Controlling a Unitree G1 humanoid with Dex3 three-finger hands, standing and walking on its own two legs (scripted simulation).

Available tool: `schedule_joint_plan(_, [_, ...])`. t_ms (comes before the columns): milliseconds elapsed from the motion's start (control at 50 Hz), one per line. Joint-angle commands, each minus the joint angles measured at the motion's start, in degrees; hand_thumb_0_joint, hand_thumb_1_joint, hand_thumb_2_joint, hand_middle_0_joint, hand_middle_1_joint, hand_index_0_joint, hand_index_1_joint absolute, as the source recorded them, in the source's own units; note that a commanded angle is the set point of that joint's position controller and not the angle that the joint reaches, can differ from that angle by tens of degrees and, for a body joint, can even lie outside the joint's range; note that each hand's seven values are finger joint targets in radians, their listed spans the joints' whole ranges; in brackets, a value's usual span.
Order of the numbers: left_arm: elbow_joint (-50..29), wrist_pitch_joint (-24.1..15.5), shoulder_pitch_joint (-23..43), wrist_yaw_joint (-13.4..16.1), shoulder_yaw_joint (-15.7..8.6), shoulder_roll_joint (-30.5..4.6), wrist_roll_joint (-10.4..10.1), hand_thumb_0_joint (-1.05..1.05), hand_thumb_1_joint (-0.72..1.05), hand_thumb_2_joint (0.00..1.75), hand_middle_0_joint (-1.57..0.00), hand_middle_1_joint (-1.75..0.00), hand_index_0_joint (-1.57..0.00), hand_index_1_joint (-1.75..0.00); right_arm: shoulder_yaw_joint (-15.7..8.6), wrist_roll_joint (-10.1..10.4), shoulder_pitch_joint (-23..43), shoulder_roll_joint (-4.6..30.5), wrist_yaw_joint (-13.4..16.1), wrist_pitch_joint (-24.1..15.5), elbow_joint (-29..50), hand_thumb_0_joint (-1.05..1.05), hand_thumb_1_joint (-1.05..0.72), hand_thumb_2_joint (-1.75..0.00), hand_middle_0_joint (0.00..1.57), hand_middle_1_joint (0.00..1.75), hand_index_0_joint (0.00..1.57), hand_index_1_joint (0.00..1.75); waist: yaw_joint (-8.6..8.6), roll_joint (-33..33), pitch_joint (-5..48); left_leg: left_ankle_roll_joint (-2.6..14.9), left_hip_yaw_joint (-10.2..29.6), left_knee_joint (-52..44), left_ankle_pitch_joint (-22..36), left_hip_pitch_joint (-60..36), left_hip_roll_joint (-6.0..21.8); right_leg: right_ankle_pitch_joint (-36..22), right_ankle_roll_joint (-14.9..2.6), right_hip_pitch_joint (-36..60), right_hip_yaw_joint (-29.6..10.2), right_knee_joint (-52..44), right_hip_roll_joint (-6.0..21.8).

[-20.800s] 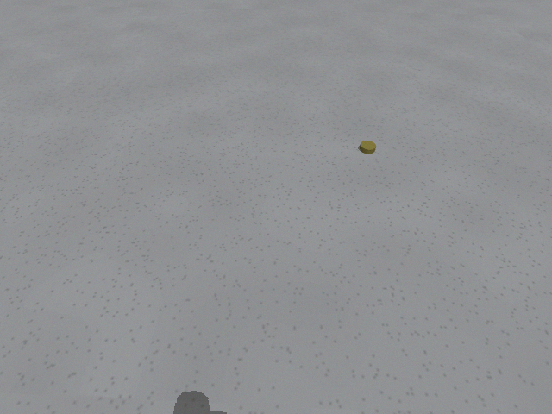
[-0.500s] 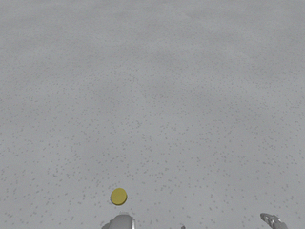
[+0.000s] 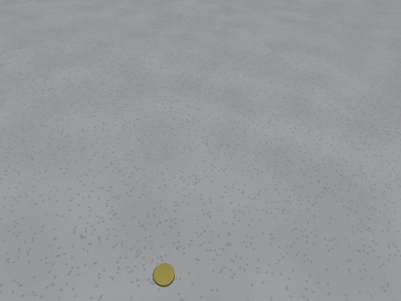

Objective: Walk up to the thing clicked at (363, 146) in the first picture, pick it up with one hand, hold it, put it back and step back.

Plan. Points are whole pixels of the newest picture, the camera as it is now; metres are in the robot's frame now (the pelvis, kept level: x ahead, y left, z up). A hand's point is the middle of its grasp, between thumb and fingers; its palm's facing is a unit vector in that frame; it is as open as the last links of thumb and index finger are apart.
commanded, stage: walk up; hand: left
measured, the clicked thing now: (164, 274) +0.41 +0.14 -0.75
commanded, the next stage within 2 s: none
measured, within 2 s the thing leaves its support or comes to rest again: neither
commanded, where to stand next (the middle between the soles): +0.06 -0.03 m, yaw -1 degrees
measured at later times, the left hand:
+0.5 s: hand out of the picture +0.12 +0.22 -0.14, palm faces -0.08 -0.91 -0.41, open 7.4 cm
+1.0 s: hand out of the picture -0.05 +0.19 -0.16, palm faces -0.03 -0.91 -0.41, open 7.4 cm
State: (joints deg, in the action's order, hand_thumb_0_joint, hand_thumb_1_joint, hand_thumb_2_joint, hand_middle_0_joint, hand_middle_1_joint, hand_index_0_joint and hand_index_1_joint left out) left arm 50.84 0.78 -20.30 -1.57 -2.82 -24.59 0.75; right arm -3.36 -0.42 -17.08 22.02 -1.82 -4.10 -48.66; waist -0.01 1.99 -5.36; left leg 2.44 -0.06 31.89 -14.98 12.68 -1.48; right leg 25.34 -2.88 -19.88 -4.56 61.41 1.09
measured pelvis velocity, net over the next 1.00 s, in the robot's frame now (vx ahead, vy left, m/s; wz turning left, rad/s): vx -0.10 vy -0.08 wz -0.02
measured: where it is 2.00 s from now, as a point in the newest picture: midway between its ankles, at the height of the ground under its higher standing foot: outside the picture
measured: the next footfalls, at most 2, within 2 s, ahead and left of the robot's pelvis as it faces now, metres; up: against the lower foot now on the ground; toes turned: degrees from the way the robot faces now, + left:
right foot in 0.34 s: +0.13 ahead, -0.13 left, +0.00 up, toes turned -1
left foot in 0.66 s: -0.03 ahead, +0.06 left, +0.00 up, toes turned +2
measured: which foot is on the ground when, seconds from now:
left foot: down 0.00-0.38, up 0.40-0.64, down 0.66-0.96, up 0.98-1.00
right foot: up 0.00-0.32, down 0.34-0.70, up 0.72-0.92, down 0.94-1.00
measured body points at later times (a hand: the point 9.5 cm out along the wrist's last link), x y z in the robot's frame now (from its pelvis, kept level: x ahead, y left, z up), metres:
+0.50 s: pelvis -0.01 -0.04 -0.01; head +0.08 -0.06 +0.43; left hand +0.12 +0.26 -0.11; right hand +0.10 -0.35 -0.15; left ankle -0.03 +0.10 -0.66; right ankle +0.09 -0.13 -0.73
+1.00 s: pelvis -0.10 -0.08 -0.02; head -0.05 -0.09 +0.43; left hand -0.05 +0.24 -0.14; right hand +0.01 -0.41 -0.13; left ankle -0.07 +0.05 -0.73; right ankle -0.07 -0.21 -0.73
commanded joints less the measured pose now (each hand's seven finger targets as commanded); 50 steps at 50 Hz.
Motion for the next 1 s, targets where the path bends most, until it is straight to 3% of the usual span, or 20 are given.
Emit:
schedule_joint_plan(0, [-4.1,-1.6,-2.7,-0.4,-3.7,-11.9,-0.3,0.00,0.90,0.90,-0.20,-0.30,-0.20,-0.30,-4.1,0.8,-5.5,15.7,1.9,-2.5,3.3,0.00,-0.90,-0.90,0.20,0.30,0.20,0.30,0.31,-5.3,-3.3,4.41,16.4,-17.9,3.1,-4.1,14.7,-8.7,0.92,-13.5,-3.7,0.2,3.6])
schedule_joint_plan(100, [-3.2,0.1,1.2,1.5,-2.5,-6.9,-2.2,0.00,0.90,0.90,-0.20,-0.30,-0.20,-0.30,-1.7,0.1,5.1,11.9,3.5,-0.6,4.7,0.00,-0.90,-0.90,0.20,0.30,0.20,0.30,-2.20,-13.9,-6.6,7.21,1.5,-12.1,50.2,7.9,12.5,-9.6,3.38,-3.6,-0.6,-3.9,-1.2])
schedule_joint_plan(140, [-3.9,0.7,2.8,2.5,-2.5,-7.1,-2.7,0.00,0.90,0.90,-0.20,-0.30,-0.20,-0.30,-2.4,-0.3,4.8,12.5,3.6,1.4,5.8,0.00,-0.90,-0.90,0.20,0.30,0.20,0.30,-1.00,-17.0,-4.6,7.65,0.5,-10.2,53.4,5.3,11.0,-8.0,3.46,-3.5,1.4,-7.1,-2.5])
schedule_joint_plan(300, [-4.9,1.1,7.2,1.4,-3.4,-8.6,1.0,0.00,0.90,0.90,-0.20,-0.30,-0.20,-0.30,-3.3,1.8,5.1,14.2,4.3,4.6,6.9,0.00,-0.90,-0.90,0.20,0.30,0.20,0.30,-0.58,-6.2,9.5,6.21,6.2,5.4,28.6,-2.7,11.8,-16.2,0.77,7.3,3.8,-33.7,-1.0])
schedule_joint_plan(340, [-7.0,0.8,7.5,1.3,-5.1,-13.7,2.6,0.00,0.90,0.90,-0.20,-0.30,-0.20,-0.30,-2.1,3.0,0.3,10.4,4.9,4.4,6.8,0.00,-0.90,-0.90,0.20,0.30,0.20,0.30,-0.71,9.2,14.1,1.09,4.7,18.6,10.3,3.1,5.0,-49.2,-5.05,14.5,-8.9,-34.6,10.6])
schedule_joint_plan(360, [-8.7,1.5,11.7,1.1,-5.0,-13.5,1.7,0.00,0.90,0.90,-0.20,-0.30,-0.20,-0.30,-2.0,3.2,0.1,10.0,5.8,4.8,5.9,0.00,-0.90,-0.90,0.20,0.30,0.20,0.30,-0.97,17.6,12.7,-0.77,-0.3,27.3,-17.7,10.3,-4.2,-59.4,-13.78,15.3,-14.5,-34.6,15.2])
schedule_joint_plan(380, [-10.6,1.6,12.0,1.1,-4.8,-13.1,1.9,0.00,0.90,0.90,-0.20,-0.30,-0.20,-0.30,-2.2,2.3,-1.2,10.2,6.6,5.2,5.0,0.00,-0.90,-0.90,0.20,0.30,0.20,0.30,-1.82,18.9,13.0,-1.47,1.9,32.7,-26.0,8.5,-3.2,-58.6,-16.64,10.9,-18.8,-34.4,18.5])
schedule_joint_plan(480, [-14.7,3.2,16.0,0.8,-5.0,-8.0,3.2,0.00,0.90,0.90,-0.20,-0.30,-0.20,-0.30,-2.6,1.6,-3.1,12.5,6.9,4.8,2.4,0.00,-0.90,-0.90,0.20,0.30,0.20,0.30,-1.93,8.5,13.5,-2.50,2.2,38.2,-15.9,11.3,-4.6,-38.8,-11.86,9.2,-7.7,-33.5,10.3])
schedule_joint_plan(560, [-15.0,3.6,11.3,-0.5,-5.2,-7.9,4.3,0.00,0.90,0.90,-0.20,-0.30,-0.20,-0.30,-2.1,0.3,-4.3,13.0,6.6,2.5,0.9,0.00,-0.90,-0.90,0.20,0.30,0.20,0.30,-5.02,9.7,14.2,-2.55,-3.1,13.5,-17.3,12.0,-1.6,0.5,-10.85,15.8,-9.8,-38.2,9.1])
schedule_joint_plan(620, [-12.7,4.0,9.5,-1.1,-5.1,-10.4,2.3,0.00,0.90,0.90,-0.20,-0.30,-0.20,-0.30,-2.1,-0.9,-9.4,11.1,5.2,0.9,-1.7,0.00,-0.90,-0.90,0.20,0.30,0.20,0.30,-1.30,8.9,12.9,-0.04,-3.6,-11.9,-9.2,-4.4,-1.9,11.0,-7.04,6.7,-10.4,-36.2,9.5])
schedule_joint_plan(640, [-12.1,4.0,7.2,-0.8,-4.0,-8.1,1.8,0.00,0.90,0.90,-0.20,-0.30,-0.20,-0.30,-2.7,-2.0,-9.1,12.2,4.9,0.7,-1.7,0.00,-0.90,-0.90,0.20,0.30,0.20,0.30,-0.77,2.5,10.4,2.25,3.8,-16.8,-12.1,-12.0,1.1,12.8,-2.63,-4.3,-7.5,-31.2,6.5])
schedule_joint_plan(660, [-11.1,3.7,6.1,-0.7,-2.9,-4.3,0.9,0.00,0.90,0.90,-0.20,-0.30,-0.20,-0.30,-3.4,-3.5,-4.5,15.8,4.7,0.9,-0.1,0.00,-0.90,-0.90,0.20,0.30,0.20,0.30,-1.45,-10.9,6.0,5.32,25.5,-19.7,-28.0,-12.3,13.3,9.9,1.12,-19.0,-2.0,-18.1,0.1])
schedule_joint_plan(680, [-10.7,2.8,11.6,1.1,-4.3,-8.1,-0.3,0.00,0.90,0.90,-0.20,-0.30,-0.20,-0.30,-3.7,-3.1,7.9,20.1,4.5,2.7,5.0,0.00,-0.90,-0.90,0.20,0.30,0.20,0.30,-1.46,-13.7,-8.3,11.43,31.1,-20.4,-14.1,11.6,25.6,6.7,2.96,-17.1,0.8,-7.1,-4.2])
schedule_joint_plan(700, [-11.0,2.5,15.0,1.7,-5.5,-11.3,-0.1,0.00,0.90,0.90,-0.20,-0.30,-0.20,-0.30,-3.9,-1.6,10.6,19.9,4.5,2.8,5.5,0.00,-0.90,-0.90,0.20,0.30,0.20,0.30,-0.94,-12.4,-11.8,16.23,30.6,-19.5,1.1,24.9,30.6,7.4,2.42,-5.3,-4.1,1.7,-0.9])
schedule_joint_plan(740, [-9.1,2.1,12.0,1.4,-4.8,-8.3,-1.2,0.00,0.90,0.90,-0.20,-0.30,-0.20,-0.30,-1.8,-2.0,11.6,13.8,4.5,2.1,5.1,0.00,-0.90,-0.90,0.20,0.30,0.20,0.30,-3.18,-4.4,-9.1,13.21,11.7,-10.2,30.0,16.9,18.0,3.8,1.52,-3.9,-4.4,5.7,-5.2])
schedule_joint_plan(760, [-8.6,1.9,9.7,1.5,-4.5,-6.9,-1.5,0.00,0.90,0.90,-0.20,-0.30,-0.20,-0.30,-1.6,-1.8,10.7,12.1,4.4,1.9,5.6,0.00,-0.90,-0.90,0.20,0.30,0.20,0.30,-3.62,-5.5,-5.3,9.93,6.7,-8.1,32.2,10.0,14.1,1.9,0.99,-6.6,-3.7,5.0,-6.6])
schedule_joint_plan(900, [-3.0,-2.5,1.6,3.3,-4.2,-7.7,-0.9,0.00,0.90,0.90,-0.20,-0.30,-0.20,-0.30,-3.2,-2.2,4.8,12.8,1.7,6.2,5.0,0.00,-0.90,-0.90,0.20,0.30,0.20,0.30,-0.65,-10.5,10.2,6.23,0.0,12.4,7.7,-4.0,7.1,-12.2,3.56,9.6,7.1,-39.9,-3.1])
schedule_joint_plan(920, [-2.6,-3.3,1.5,3.9,-4.6,-10.1,-0.1,0.00,0.90,0.90,-0.20,-0.30,-0.20,-0.30,-2.3,-1.8,1.5,10.1,1.5,6.7,4.5,0.00,-0.90,-0.90,0.20,0.30,0.20,0.30,-0.26,-5.2,9.8,4.17,0.9,17.3,-1.4,1.9,5.7,-13.4,3.09,13.3,-0.8,-40.8,-0.4])
schedule_joint_plan(940, [-2.6,-4.1,2.7,4.3,-5.0,-13.7,1.4,0.00,0.90,0.90,-0.20,-0.30,-0.20,-0.30,-1.5,-1.3,0.0,7.3,1.2,7.0,5.2,0.00,-0.90,-0.90,0.20,0.30,0.20,0.30,0.62,3.6,7.8,1.83,1.4,20.5,-15.2,14.4,2.8,-13.2,0.11,17.5,-17.2,-41.1,9.6])
schedule_joint_plan(980, [-4.5,-4.4,7.0,5.1,-5.5,-19.4,2.0,0.00,0.90,0.90,-0.20,-0.30,-0.20,-0.30,-2.9,-1.7,4.1,12.1,2.0,7.4,6.0,0.00,-0.90,-0.90,0.20,0.30,0.20,0.30,-0.79,4.9,4.3,-0.10,8.9,26.3,-20.1,14.9,5.2,-10.1,-12.49,3.9,-32.6,-42.8,23.2])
